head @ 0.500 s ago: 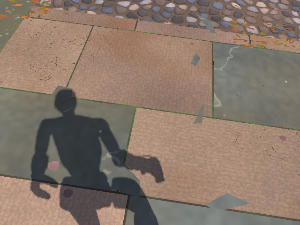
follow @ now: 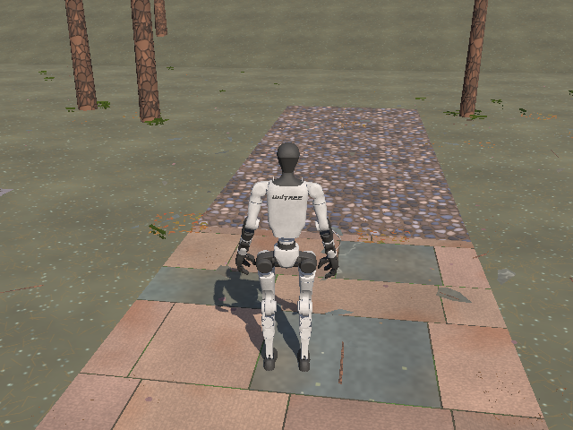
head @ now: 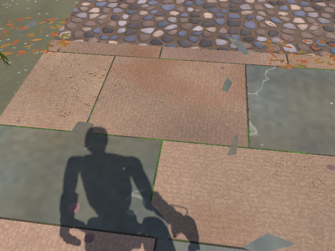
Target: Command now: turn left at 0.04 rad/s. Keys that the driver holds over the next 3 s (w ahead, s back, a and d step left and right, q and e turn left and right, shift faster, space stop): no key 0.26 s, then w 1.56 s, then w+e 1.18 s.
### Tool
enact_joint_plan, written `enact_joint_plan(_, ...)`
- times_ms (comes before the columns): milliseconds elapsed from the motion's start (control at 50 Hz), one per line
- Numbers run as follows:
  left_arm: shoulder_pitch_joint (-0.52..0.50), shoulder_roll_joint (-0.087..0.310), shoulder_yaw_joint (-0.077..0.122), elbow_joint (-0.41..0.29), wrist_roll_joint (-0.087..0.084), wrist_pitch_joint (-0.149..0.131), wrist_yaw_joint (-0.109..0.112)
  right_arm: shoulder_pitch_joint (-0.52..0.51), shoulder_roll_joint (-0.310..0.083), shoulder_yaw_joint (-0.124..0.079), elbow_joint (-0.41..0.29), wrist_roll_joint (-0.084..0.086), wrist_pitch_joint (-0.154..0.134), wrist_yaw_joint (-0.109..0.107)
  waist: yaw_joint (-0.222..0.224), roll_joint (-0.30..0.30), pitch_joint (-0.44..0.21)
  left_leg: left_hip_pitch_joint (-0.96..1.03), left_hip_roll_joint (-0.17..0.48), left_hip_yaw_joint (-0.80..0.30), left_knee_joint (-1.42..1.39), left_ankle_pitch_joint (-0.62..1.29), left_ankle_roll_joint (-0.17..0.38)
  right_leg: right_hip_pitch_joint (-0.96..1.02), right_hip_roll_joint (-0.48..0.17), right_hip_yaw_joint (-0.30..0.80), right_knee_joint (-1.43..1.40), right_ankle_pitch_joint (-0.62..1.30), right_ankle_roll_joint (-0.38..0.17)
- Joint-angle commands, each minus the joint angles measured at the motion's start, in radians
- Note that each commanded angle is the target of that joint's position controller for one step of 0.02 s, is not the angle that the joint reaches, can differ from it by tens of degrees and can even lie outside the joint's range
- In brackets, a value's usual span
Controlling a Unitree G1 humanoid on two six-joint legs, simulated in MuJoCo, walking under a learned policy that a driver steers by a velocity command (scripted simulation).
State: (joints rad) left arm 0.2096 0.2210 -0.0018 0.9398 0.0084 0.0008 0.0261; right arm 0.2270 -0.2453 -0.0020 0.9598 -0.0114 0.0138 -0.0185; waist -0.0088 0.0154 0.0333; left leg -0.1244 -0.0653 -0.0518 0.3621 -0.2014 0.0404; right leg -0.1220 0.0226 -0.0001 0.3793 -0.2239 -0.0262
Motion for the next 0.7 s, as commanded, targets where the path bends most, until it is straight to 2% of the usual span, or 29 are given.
enact_joint_plan(20,0.029,0.118,0.023,0.003,0.001,-0.008,0.005,0.017,-0.09,-0.018,0.009,0.001,-0.009,-0.008,0.01,-0.029,0.008,-0.035,0.109,-0.101,-0.06,0.109,0.009,0.007,-0.128,0.123,-0.071,0.142,-0.035)
enact_joint_plan(260,0.046,0.087,0.005,0.106,0.001,-0.01,0.009,0.047,-0.071,-0.003,0.126,0.002,-0.009,-0.018,0.005,-0.02,0.013,-0.021,0.123,-0.093,-0.056,0.12,0.006,-0.008,-0.115,0.121,-0.08,0.139,-0.039)
enact_joint_plan(280,0.059,0.087,0.006,0.115,0.002,-0.009,0.009,0.057,-0.066,-0.001,0.134,0.001,-0.008,-0.019,0.007,-0.025,-0.008,-0.018,0.112,-0.084,-0.051,0.045,0.009,-0.002,-0.105,0.121,-0.089,0.034,-0.042)
enact_joint_plan(320,0.086,0.131,0.025,0.124,0.004,0.002,0.007,0.056,-0.078,-0.009,0.13,-0.006,-0.003,-0.016,0.019,-0.072,0.018,-0.097,0.049,-0.033,0.047,-0.217,0.031,-0.028,-0.099,0.164,-0.104,-0.316,-0.083)
enact_joint_plan(340,0.114,0.146,0.034,0.129,0.006,0.008,0.005,0.036,-0.076,-0.011,0.118,-0.015,-0.002,-0.011,0.034,-0.104,0.061,-0.19,0.025,-0.013,0.115,-0.31,0.038,-0.042,-0.137,0.237,-0.144,-0.485,-0.119)
enact_joint_plan(360,0.158,0.157,0.042,0.14,0.006,0.011,0.004,0.008,-0.058,-0.009,0.1,-0.023,-0.004,-0.004,0.052,-0.144,0.1,-0.27,0.008,0.028,0.205,-0.322,0.038,-0.043,-0.203,0.334,-0.207,-0.605,-0.162)
enact_joint_plan(380,0.185,0.162,0.05,0.151,0.008,0.011,0.003,-0.009,-0.034,-0.003,0.084,-0.033,-0.012,0.003,0.058,-0.17,0.135,-0.315,0.024,0.073,0.294,-0.275,0.034,-0.053,-0.28,0.424,-0.255,-0.646,-0.207)
enact_joint_plan(400,0.197,0.148,0.052,0.155,0.012,0.005,0.002,-0.032,-0.034,-0.004,0.068,-0.034,-0.022,0.008,0.061,-0.156,0.156,-0.356,0.058,0.069,0.37,-0.249,0.033,-0.065,-0.325,0.473,-0.288,-0.611,-0.235)
enact_joint_plan(420,0.197,0.145,0.054,0.153,0.018,-0.005,-0.001,-0.044,-0.045,-0.009,0.056,-0.03,-0.032,0.013,0.057,-0.133,0.151,-0.396,0.077,0.055,0.43,-0.264,0.032,-0.044,-0.338,0.482,-0.298,-0.547,-0.246)
enact_joint_plan(460,0.174,0.151,0.061,0.145,0.016,-0.024,-0.004,-0.038,-0.049,-0.015,0.042,-0.022,-0.053,0.027,0.031,-0.107,0.122,-0.405,0.101,0.053,0.42,-0.255,0.031,-0.01,-0.315,0.411,-0.28,-0.424,-0.231)
enact_joint_plan(500,0.15,0.144,0.064,0.138,0.01,-0.037,-0.007,-0.039,-0.042,-0.02,0.032,-0.014,-0.066,0.034,0.015,-0.118,0.101,-0.301,0.083,0.087,0.322,-0.215,0.028,-0.051,-0.253,0.304,-0.249,-0.318,-0.196)
enact_joint_plan(540,0.115,0.146,0.068,0.129,0.002,-0.039,-0.009,0.046,-0.019,-0.022,0.054,-0.007,-0.07,0.033,-0.033,-0.116,0.084,-0.084,0.048,0.144,0.158,-0.096,0.032,-0.177,-0.202,0.215,-0.186,-0.294,-0.169)
enact_joint_plan(560,0.107,0.14,0.069,0.124,0.001,-0.039,-0.011,0.124,-0.017,-0.028,0.085,-0.005,-0.07,0.029,-0.06,-0.088,0.075,0.06,0.015,0.165,0.098,-0.063,0.029,-0.268,-0.172,0.182,-0.118,-0.306,-0.156)
enact_joint_plan(580,0.105,0.114,0.062,0.115,0.009,-0.045,-0.013,0.213,-0.041,-0.038,0.112,-0.009,-0.075,0.021,-0.09,-0.028,0.051,0.208,0.039,0.108,0.055,-0.112,0.033,-0.372,-0.132,0.14,-0.001,-0.31,-0.135)
enact_joint_plan(600,0.077,0.044,0.042,0.088,0.014,-0.054,-0.021,0.336,-0.112,-0.055,0.13,-0.026,-0.084,0.01,-0.138,0.178,0.011,0.301,0.269,-0.216,-0.121,-0.357,0.063,-0.47,-0.028,0.007,0.324,-0.269,-0.092)
enact_joint_plan(620,0.065,0.033,0.041,0.048,0.014,-0.058,-0.029,0.428,-0.201,-0.075,0.155,-0.015,-0.078,0.01,-0.136,0.306,0.007,0.298,0.452,-0.602,-0.282,-0.638,0.16,-0.635,0.056,-0.049,0.567,-0.354,-0.082)
enact_joint_plan(640,0.035,0.1,0.055,0.04,0.037,-0.057,-0.036,0.332,-0.153,-0.065,0.138,-0.014,-0.072,0.009,-0.075,0.143,0.1,0.184,0.456,-0.584,-0.275,-0.66,0.184,-0.658,-0.028,0.023,0.705,-0.285,-0.095)
enact_joint_plan(660,0.023,0.084,0.053,0.044,0.033,-0.062,-0.049,0.229,-0.114,-0.055,0.097,-0.011,-0.08,0.016,-0.032,0.061,0.137,0.111,0.407,-0.483,-0.265,-0.548,0.168,-0.65,-0.067,0.043,0.725,-0.169,-0.096)
enact_joint_plan(680,0.044,0.059,0.047,0.058,0.024,-0.068,-0.057,0.18,-0.094,-0.049,0.079,-0.009,-0.091,0.02,-0.004,0.039,0.128,0.085,0.354,-0.374,-0.272,-0.386,0.148,-0.609,-0.091,0.043,0.707,-0.088,-0.081)
enact_joint_plan(700,0.047,0.06,0.05,0.063,0.027,-0.069,-0.062,0.168,-0.075,-0.043,0.072,-0.005,-0.101,0.017,0.011,0.031,0.107,0.088,0.321,-0.295,-0.274,-0.245,0.135,-0.577,-0.104,0.029,0.688,-0.036,-0.066)
